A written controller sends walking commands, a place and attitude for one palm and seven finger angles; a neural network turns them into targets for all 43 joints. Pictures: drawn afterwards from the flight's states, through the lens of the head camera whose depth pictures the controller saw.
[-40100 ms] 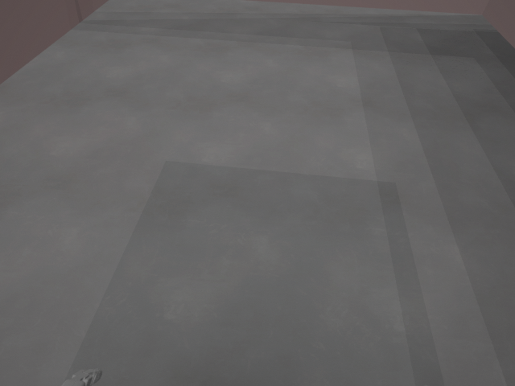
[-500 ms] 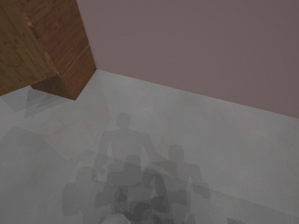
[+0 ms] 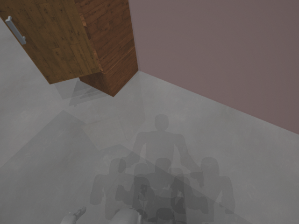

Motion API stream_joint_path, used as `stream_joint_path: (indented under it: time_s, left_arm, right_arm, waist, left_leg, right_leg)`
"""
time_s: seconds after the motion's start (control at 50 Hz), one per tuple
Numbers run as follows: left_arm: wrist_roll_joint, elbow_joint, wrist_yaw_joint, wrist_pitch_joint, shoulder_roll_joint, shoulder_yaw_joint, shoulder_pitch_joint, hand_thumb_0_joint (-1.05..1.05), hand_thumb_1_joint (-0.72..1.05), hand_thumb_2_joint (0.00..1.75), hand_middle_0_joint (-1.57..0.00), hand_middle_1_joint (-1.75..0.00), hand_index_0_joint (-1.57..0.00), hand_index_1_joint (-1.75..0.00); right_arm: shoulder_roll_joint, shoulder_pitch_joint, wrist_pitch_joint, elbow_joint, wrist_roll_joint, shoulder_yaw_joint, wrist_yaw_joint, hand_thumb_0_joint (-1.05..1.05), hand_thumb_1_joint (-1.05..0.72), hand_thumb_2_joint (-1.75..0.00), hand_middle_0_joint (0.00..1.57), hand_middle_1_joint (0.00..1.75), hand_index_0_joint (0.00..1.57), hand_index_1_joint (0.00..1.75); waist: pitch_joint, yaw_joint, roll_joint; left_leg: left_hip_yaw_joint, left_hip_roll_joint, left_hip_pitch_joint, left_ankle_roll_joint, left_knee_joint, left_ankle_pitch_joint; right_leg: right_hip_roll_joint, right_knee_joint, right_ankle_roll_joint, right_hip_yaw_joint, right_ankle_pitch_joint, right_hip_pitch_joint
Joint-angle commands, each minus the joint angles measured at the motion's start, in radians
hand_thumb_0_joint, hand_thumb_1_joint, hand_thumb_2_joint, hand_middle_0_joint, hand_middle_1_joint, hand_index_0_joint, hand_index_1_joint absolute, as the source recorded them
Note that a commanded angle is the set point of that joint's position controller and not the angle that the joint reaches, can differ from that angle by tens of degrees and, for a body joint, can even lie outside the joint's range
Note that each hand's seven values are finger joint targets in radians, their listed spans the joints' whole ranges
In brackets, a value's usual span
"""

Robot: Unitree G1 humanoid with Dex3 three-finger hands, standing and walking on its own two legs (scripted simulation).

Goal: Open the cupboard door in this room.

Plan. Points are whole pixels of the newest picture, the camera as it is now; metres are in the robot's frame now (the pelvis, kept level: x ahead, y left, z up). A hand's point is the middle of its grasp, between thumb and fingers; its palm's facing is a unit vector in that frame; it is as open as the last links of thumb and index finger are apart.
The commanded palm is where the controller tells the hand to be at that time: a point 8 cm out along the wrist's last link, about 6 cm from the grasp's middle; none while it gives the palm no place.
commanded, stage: turn to face it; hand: left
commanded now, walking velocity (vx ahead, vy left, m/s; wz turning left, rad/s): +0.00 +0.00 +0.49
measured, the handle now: (16, 30) +0.99 +0.76 -0.03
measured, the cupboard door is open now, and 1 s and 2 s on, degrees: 50 50 50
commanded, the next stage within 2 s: take the last steps up to it in 0.36 s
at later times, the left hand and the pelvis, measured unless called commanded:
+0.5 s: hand out of the picture +0.02 +0.22 -0.16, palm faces +0.28 -0.93 -0.24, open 7.4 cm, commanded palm none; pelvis +0.03 +0.01 +0.01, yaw +12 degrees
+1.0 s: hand out of the picture -0.02 +0.15 -0.15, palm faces +0.47 -0.86 -0.17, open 7.4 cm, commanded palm none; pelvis +0.11 +0.03 +0.01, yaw +23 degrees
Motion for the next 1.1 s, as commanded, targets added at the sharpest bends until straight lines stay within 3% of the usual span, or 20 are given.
stream_joint_path:
  time_s: [0.0, 0.14, 0.2, 0.22, 0.24, 0.26, 0.3, 0.4, 0.52, 0.58, 0.6, 0.62, 0.64, 0.66, 0.74, 0.84, 0.98, 1.04, 1.06, 1.08]
  left_arm:
    - [-0.003, -0.055, 0.02, -0.018, 0.164, 0.043, 0.024, 0.0, 0.9, 0.9, -0.2, -0.3, -0.2, -0.3]
    - [0.004, 0.014, 0.016, -0.019, 0.212, 0.068, 0.158, 0.0, 0.9, 0.9, -0.2, -0.3, -0.2, -0.3]
    - [-0.005, 0.027, 0.011, -0.019, 0.221, 0.069, 0.135, 0.0, 0.9, 0.9, -0.2, -0.3, -0.2, -0.3]
    - [-0.014, 0.02, 0.007, -0.017, 0.209, 0.067, 0.116, 0.0, 0.9, 0.9, -0.2, -0.3, -0.2, -0.3]
    - [-0.021, -0.011, 0.001, -0.011, 0.145, 0.054, 0.114, 0.0, 0.9, 0.9, -0.2, -0.3, -0.2, -0.3]
    - [-0.013, -0.042, 0.007, 0.0, 0.112, 0.031, 0.065, 0.0, 0.9, 0.9, -0.2, -0.3, -0.2, -0.3]
    - [-0.013, -0.014, 0.014, 0.021, 0.119, 0.039, 0.01, 0.0, 0.9, 0.9, -0.2, -0.3, -0.2, -0.3]
    - [-0.01, 0.053, -0.007, 0.032, 0.102, 0.039, 0.078, 0.0, 0.9, 0.9, -0.2, -0.3, -0.2, -0.3]
    - [-0.005, 0.039, -0.021, 0.019, 0.079, 0.031, 0.059, 0.0, 0.9, 0.9, -0.2, -0.3, -0.2, -0.3]
    - [-0.001, 0.081, -0.031, -0.008, 0.101, 0.046, 0.193, 0.0, 0.9, 0.9, -0.2, -0.3, -0.2, -0.3]
    - [0.009, 0.101, -0.024, -0.022, 0.153, 0.058, 0.269, 0.0, 0.9, 0.9, -0.2, -0.3, -0.2, -0.3]
    - [0.014, 0.111, -0.013, -0.03, 0.246, 0.075, 0.322, 0.0, 0.9, 0.9, -0.2, -0.3, -0.2, -0.3]
    - [-0.002, 0.098, -0.01, -0.024, 0.249, 0.061, 0.317, 0.0, 0.9, 0.9, -0.2, -0.3, -0.2, -0.3]
    - [0.001, 0.094, -0.003, -0.039, 0.236, 0.066, 0.255, 0.0, 0.9, 0.9, -0.2, -0.3, -0.2, -0.3]
    - [-0.006, 0.103, -0.003, -0.07, 0.11, 0.034, 0.189, 0.0, 0.9, 0.9, -0.2, -0.3, -0.2, -0.3]
    - [-0.001, 0.186, 0.003, -0.089, 0.112, 0.031, 0.322, 0.0, 0.9, 0.9, -0.2, -0.3, -0.2, -0.3]
    - [0.01, 0.225, 0.004, -0.074, 0.143, 0.039, 0.303, 0.0, 0.9, 0.9, -0.2, -0.3, -0.2, -0.3]
    - [0.004, 0.213, -0.001, -0.065, 0.158, 0.049, 0.249, 0.0, 0.9, 0.9, -0.2, -0.3, -0.2, -0.3]
    - [-0.005, 0.198, -0.011, -0.06, 0.109, 0.041, 0.284, 0.0, 0.9, 0.9, -0.2, -0.3, -0.2, -0.3]
    - [-0.014, 0.16, -0.017, -0.058, 0.047, 0.026, 0.266, 0.0, 0.9, 0.9, -0.2, -0.3, -0.2, -0.3]
  right_arm:
    - [-0.034, -0.031, -0.02, -0.076, 0.007, -0.006, 0.009, 0.0, -0.9, -0.9, 0.2, 0.3, 0.2, 0.3]
    - [0.009, -0.11, -0.042, -0.085, 0.013, 0.023, 0.005, 0.0, -0.9, -0.9, 0.2, 0.3, 0.2, 0.3]
    - [-0.016, -0.026, -0.054, -0.061, 0.009, 0.021, -0.001, 0.0, -0.9, -0.9, 0.2, 0.3, 0.2, 0.3]
    - [-0.06, 0.036, -0.063, -0.043, 0.002, 0.009, -0.003, 0.0, -0.9, -0.9, 0.2, 0.3, 0.2, 0.3]
    - [-0.168, 0.102, -0.071, -0.035, -0.008, -0.014, -0.008, 0.0, -0.9, -0.9, 0.2, 0.3, 0.2, 0.3]
    - [-0.216, 0.149, -0.059, -0.022, -0.002, -0.021, -0.016, 0.0, -0.9, -0.9, 0.2, 0.3, 0.2, 0.3]
    - [-0.167, 0.098, -0.063, -0.028, -0.003, -0.01, -0.043, 0.0, -0.9, -0.9, 0.2, 0.3, 0.2, 0.3]
    - [-0.106, 0.013, -0.075, -0.041, -0.001, 0.016, -0.047, 0.0, -0.9, -0.9, 0.2, 0.3, 0.2, 0.3]
    - [-0.115, 0.032, -0.067, -0.022, -0.008, 0.007, -0.033, 0.0, -0.9, -0.9, 0.2, 0.3, 0.2, 0.3]
    - [-0.111, -0.007, -0.063, -0.029, 0.001, -0.001, -0.025, 0.0, -0.9, -0.9, 0.2, 0.3, 0.2, 0.3]
    - [-0.054, -0.011, -0.067, -0.041, 0.01, 0.005, -0.019, 0.0, -0.9, -0.9, 0.2, 0.3, 0.2, 0.3]
    - [0.008, -0.045, -0.073, -0.084, 0.012, 0.019, -0.012, 0.0, -0.9, -0.9, 0.2, 0.3, 0.2, 0.3]
    - [-0.042, -0.106, -0.066, -0.111, -0.006, 0.012, -0.005, 0.0, -0.9, -0.9, 0.2, 0.3, 0.2, 0.3]
    - [-0.039, -0.106, -0.062, -0.099, -0.007, 0.005, -0.003, 0.0, -0.9, -0.9, 0.2, 0.3, 0.2, 0.3]
    - [-0.001, -0.016, -0.052, -0.006, -0.005, 0.01, 0.021, 0.0, -0.9, -0.9, 0.2, 0.3, 0.2, 0.3]
    - [0.037, -0.054, -0.055, -0.005, 0.002, 0.025, 0.028, 0.0, -0.9, -0.9, 0.2, 0.3, 0.2, 0.3]
    - [0.046, -0.138, -0.079, -0.039, 0.008, 0.044, 0.041, 0.0, -0.9, -0.9, 0.2, 0.3, 0.2, 0.3]
    - [-0.014, 0.137, -0.102, 0.037, -0.002, 0.03, 0.018, 0.0, -0.9, -0.9, 0.2, 0.3, 0.2, 0.3]
    - [-0.119, 0.28, -0.11, 0.071, -0.013, 0.005, 0.0, 0.0, -0.9, -0.9, 0.2, 0.3, 0.2, 0.3]
    - [-0.212, 0.376, -0.111, 0.088, -0.013, -0.023, -0.018, 0.0, -0.9, -0.9, 0.2, 0.3, 0.2, 0.3]
  waist:
    - [-0.13, 0.005, -0.251]
    - [-0.155, 0.075, -0.248]
    - [-0.192, 0.021, -0.226]
    - [-0.227, -0.02, -0.136]
    - [-0.276, -0.052, 0.158]
    - [-0.272, -0.07, 0.223]
    - [-0.214, -0.049, 0.16]
    - [-0.151, 0.017, 0.092]
    - [-0.115, 0.01, 0.151]
    - [-0.112, 0.081, 0.074]
    - [-0.11, 0.119, -0.111]
    - [-0.08, 0.151, -0.411]
    - [-0.027, 0.144, -0.266]
    - [0.005, 0.107, -0.358]
    - [0.007, 0.037, -0.217]
    - [-0.042, 0.066, -0.174]
    - [0.009, 0.07, -0.256]
    - [-0.128, -0.061, -0.172]
    - [-0.265, -0.106, 0.032]
    - [-0.323, -0.125, 0.24]
  left_leg:
    - [0.04, 0.053, -0.084, -0.02, 0.089, 0.06]
    - [0.146, 0.023, 0.03, 0.003, -0.347, 0.02]
    - [0.171, 0.001, 0.232, 0.027, -0.59, 0.201]
    - [0.131, 0.064, 0.405, 0.056, -0.677, 0.425]
    - [-0.205, 0.327, 0.605, 0.187, -0.67, 0.84]
    - [-0.285, 0.463, 0.552, 0.302, -0.69, 1.031]
    - [-0.238, 0.402, 0.455, 0.291, -0.696, 0.926]
    - [-0.067, 0.281, 0.355, 0.218, -0.743, 0.783]
    - [-0.112, 0.237, 0.27, 0.209, -0.779, 0.291]
    - [-0.1, 0.157, 0.092, 0.153, -0.658, 0.003]
    - [-0.008, 0.058, -0.067, 0.102, -0.458, -0.08]
    - [0.08, -0.028, -0.27, 0.044, -0.167, -0.18]
    - [-0.012, 0.012, -0.277, 0.049, -0.005, -0.118]
    - [-0.045, 0.044, -0.293, 0.041, 0.094, -0.022]
    - [0.018, 0.092, -0.213, 0.002, 0.093, 0.267]
    - [0.081, 0.095, -0.248, -0.007, -0.037, 0.288]
    - [0.162, 0.08, -0.04, 0.038, -0.404, 0.224]
    - [0.218, 0.008, 0.391, 0.074, -0.602, 0.25]
    - [0.056, 0.161, 0.647, 0.128, -0.596, 0.312]
    - [-0.298, 0.379, 0.746, 0.225, -0.69, 0.384]
  right_leg:
    - [-0.246, -0.234, -0.086, 0.088, 0.547, 0.165]
    - [-0.285, -0.132, -0.101, 0.035, 0.82, 0.305]
    - [-0.258, -0.014, -0.045, -0.021, 0.787, 0.231]
    - [-0.235, 0.109, 0.0, -0.057, 0.668, 0.112]
    - [-0.097, 0.319, 0.068, -0.088, 0.08, -0.17]
    - [-0.047, 0.452, 0.069, 0.01, -0.344, -0.227]
    - [-0.05, 0.544, 0.074, 0.112, -0.265, -0.266]
    - [-0.034, 0.466, 0.084, 0.091, -0.09, -0.193]
    - [0.023, 0.179, 0.072, 0.013, -0.119, -0.073]
    - [0.045, -0.108, 0.058, -0.014, 0.011, 0.198]
    - [-0.091, -0.259, 0.028, 0.133, -0.099, 0.338]
    - [-0.383, -0.415, -0.076, 0.52, -0.208, 0.397]
    - [-0.447, -0.469, -0.128, 0.574, -0.257, 0.255]
    - [-0.429, -0.494, -0.134, 0.646, -0.329, 0.174]
    - [-0.26, -0.433, -0.035, 0.168, 0.111, 0.145]
    - [-0.273, -0.375, -0.052, 0.054, 0.468, 0.309]
    - [-0.307, -0.328, -0.054, -0.009, 0.47, 0.246]
    - [-0.243, -0.008, -0.017, -0.093, 0.582, 0.127]
    - [-0.151, 0.254, 0.017, -0.127, 0.306, -0.044]
    - [-0.01, 0.55, 0.041, -0.08, -0.263, -0.281]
